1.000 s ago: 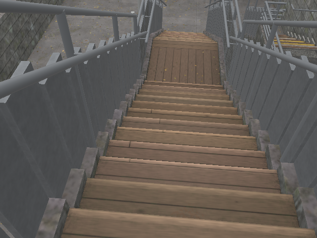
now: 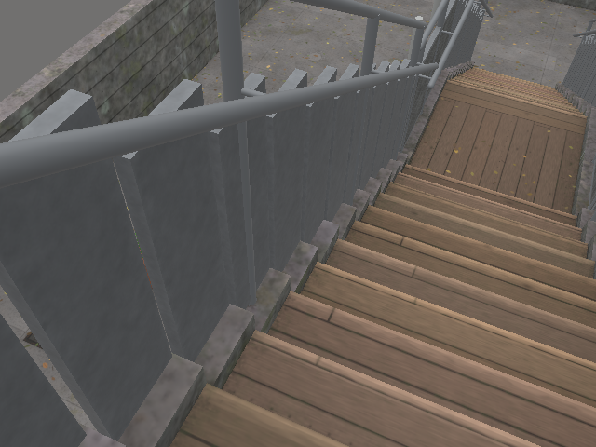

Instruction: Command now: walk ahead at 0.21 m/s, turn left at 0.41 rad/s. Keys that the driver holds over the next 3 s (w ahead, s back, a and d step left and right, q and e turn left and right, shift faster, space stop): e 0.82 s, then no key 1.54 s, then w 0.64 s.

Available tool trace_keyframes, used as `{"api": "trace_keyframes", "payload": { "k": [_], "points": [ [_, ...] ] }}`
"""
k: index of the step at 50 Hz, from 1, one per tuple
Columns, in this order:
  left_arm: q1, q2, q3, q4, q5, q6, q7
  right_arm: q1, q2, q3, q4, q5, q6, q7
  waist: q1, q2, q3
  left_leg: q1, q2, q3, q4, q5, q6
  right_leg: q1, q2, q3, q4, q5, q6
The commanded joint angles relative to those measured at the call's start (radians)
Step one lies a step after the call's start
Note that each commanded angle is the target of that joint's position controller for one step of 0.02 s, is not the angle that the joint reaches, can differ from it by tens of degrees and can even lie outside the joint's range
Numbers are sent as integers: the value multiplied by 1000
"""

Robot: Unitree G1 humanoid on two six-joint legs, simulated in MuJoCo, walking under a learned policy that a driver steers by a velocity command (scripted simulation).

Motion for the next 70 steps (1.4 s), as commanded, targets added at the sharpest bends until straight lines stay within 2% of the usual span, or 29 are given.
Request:
{"api": "trace_keyframes", "payload": {
  "k": [1,2,3,4,5,6,7,8,9,11,12,13,15,17,18,21,23,24,25,27,29,32,36,41,45,51,54,57,70],
  "points": [
    [159,187,57,26,16,35,-10,-52,-58,-24,-21,9,-23,-28,27,-28,123,57,-30,43,-130,-48,28,37,-248,301,-62,821,-183],
    [96,194,59,34,23,49,-46,164,-142,-66,57,39,-38,-37,-76,-28,32,371,-39,69,-204,164,63,-89,-179,230,131,741,-131],
    [184,126,48,35,3,63,-100,378,-235,-105,104,26,-39,-36,-135,56,-171,903,22,69,22,510,131,-380,-75,113,368,507,-46],
    [220,25,13,-4,6,60,-127,593,-289,-118,180,66,-25,-18,-195,185,-483,1373,271,-124,300,888,354,-604,-22,109,800,-78,40],
    [-30,154,48,-105,-53,37,-142,689,-244,-117,205,73,-17,-20,-323,95,-454,1362,320,-211,290,840,344,-838,-43,163,991,-206,57],
    [-173,195,54,-184,-76,9,-139,576,-216,-114,180,54,-19,-26,-308,53,-337,1155,321,-193,259,727,296,-948,-109,208,948,-217,64],
    [-215,177,75,-156,-161,59,-54,384,-127,-87,131,112,9,-85,-246,-5,-220,920,306,-173,184,541,248,-914,-64,283,736,-85,7],
    [-209,187,79,-145,-121,92,-25,317,-88,-58,96,120,8,-99,-203,-62,-84,586,309,-112,88,618,224,-678,-69,300,606,37,-5],
    [-62,53,58,-103,-200,136,-28,295,-146,-104,142,170,14,-55,-112,-124,-1,388,291,-93,5,448,215,-593,-27,286,436,278,5],
    [-6,6,57,-81,-198,129,-34,118,-150,-120,70,150,25,-40,-31,-97,30,121,236,-2,-58,178,197,-363,-46,318,139,663,18],
    [207,72,67,16,24,64,-105,113,-48,-44,30,-5,-60,3,49,-50,69,-73,158,116,-44,-55,157,-237,-131,331,76,747,-8],
    [266,72,85,56,44,30,-138,20,-21,-48,30,1,-72,16,78,-6,52,-198,106,159,29,-99,121,-52,-86,270,109,843,3],
    [227,134,104,2,8,-18,-151,-71,-85,-49,-3,3,-68,0,75,34,-7,-298,117,141,110,-98,130,92,-21,235,253,913,-7],
    [54,191,134,-138,-48,-28,-100,-84,-172,-77,-6,16,-60,-34,37,1,-8,-138,242,53,165,-118,162,-34,-16,265,245,708,-1],
    [-107,211,142,-241,-34,-20,-59,-10,-223,-106,-1,43,-57,-64,-36,13,2,66,300,8,191,-154,178,-225,-28,258,81,572,-12],
    [-363,114,104,-336,-41,25,44,413,-195,-151,124,66,-54,-159,-264,-26,22,512,400,-179,215,-264,204,-582,-42,254,-181,572,-7],
    [-271,147,116,-303,-75,20,61,362,-136,-148,83,70,-61,-179,-240,-28,-78,425,320,-108,338,-427,149,-425,-34,256,-200,862,-24],
    [-133,262,150,-272,-65,7,61,169,-119,-144,-23,64,-63,-167,-128,-252,-110,86,107,174,544,-670,17,-101,-105,361,-350,1279,-158],
    [62,393,190,-253,-32,-27,53,-54,-109,-136,-135,47,-64,-145,18,-361,-156,-317,-79,203,873,-1209,-107,255,-234,747,-473,1711,-345],
    [223,432,220,-182,54,-36,-38,-132,-72,-128,-214,120,-74,-123,83,-109,-56,-626,-129,-150,856,-1103,-138,385,-347,856,-441,1742,-341],
    [-91,389,209,-276,-29,-4,-81,-38,-190,-157,-170,70,-91,-155,-75,-149,-56,-511,-90,-111,990,-913,-128,120,-299,666,-391,1726,-277],
    [-174,276,163,-317,-12,17,-101,99,-92,-123,-135,68,-71,-151,-171,-114,-97,-294,-107,-70,1046,-646,-151,-169,-166,529,-436,1568,-179],
    [-167,331,149,-301,2,-13,-99,161,-130,-117,-115,63,-42,-83,-194,-133,-94,-259,-123,-79,1143,-564,-163,-224,-118,503,-428,1419,-193],
    [-126,319,122,-324,-46,-11,-97,9,-134,-97,-199,43,-2,-131,-107,-186,-123,-361,-103,-88,975,-725,-232,-50,-155,662,-399,1245,-300],
    [-235,327,95,-386,-72,-19,-87,26,-92,-63,-184,20,7,-100,-104,-171,-120,-273,-77,-58,776,-703,-232,-140,-120,694,-332,1191,-305],
    [-355,354,82,-381,-118,12,-139,198,-75,-35,-78,75,4,-43,-184,-131,-87,148,-76,3,318,-537,-210,-350,-64,775,-395,954,-253],
    [-209,331,91,-353,-110,41,-138,130,-184,-45,-99,63,-12,-12,-83,4,-124,308,-31,-94,180,-366,3,-371,81,545,-396,536,-99],
    [-243,314,101,-316,-92,53,-130,-19,-125,-24,-130,100,-14,63,-32,-47,-11,128,-35,-89,30,-594,-33,-201,106,425,-411,452,1],
    [-287,282,107,-246,-94,49,-104,80,-147,-94,-133,92,-10,39,-110,-39,-7,404,-64,6,59,-415,-29,-229,80,416,-579,739,-19]
  ]
}}
Next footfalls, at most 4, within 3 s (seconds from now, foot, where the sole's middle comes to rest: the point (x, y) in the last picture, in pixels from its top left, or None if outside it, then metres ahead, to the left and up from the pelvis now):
0.04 left None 0.19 0.13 -0.84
0.36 right None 0.16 -0.09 -0.84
1.02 left None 0.23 0.15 -0.84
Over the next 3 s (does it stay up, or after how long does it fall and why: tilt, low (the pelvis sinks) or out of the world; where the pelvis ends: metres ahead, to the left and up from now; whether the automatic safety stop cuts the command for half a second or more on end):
stays up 0.35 -0.06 -0.16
